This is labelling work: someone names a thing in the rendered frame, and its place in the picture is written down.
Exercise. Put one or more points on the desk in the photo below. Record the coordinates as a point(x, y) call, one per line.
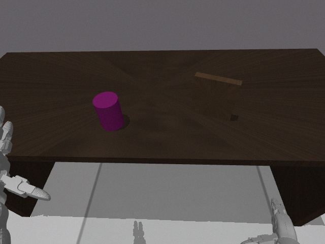
point(278, 119)

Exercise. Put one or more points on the left robot hand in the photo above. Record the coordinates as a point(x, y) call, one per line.
point(17, 185)

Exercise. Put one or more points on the left robot arm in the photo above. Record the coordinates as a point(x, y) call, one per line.
point(5, 237)

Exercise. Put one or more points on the right robot hand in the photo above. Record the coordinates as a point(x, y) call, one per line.
point(282, 227)

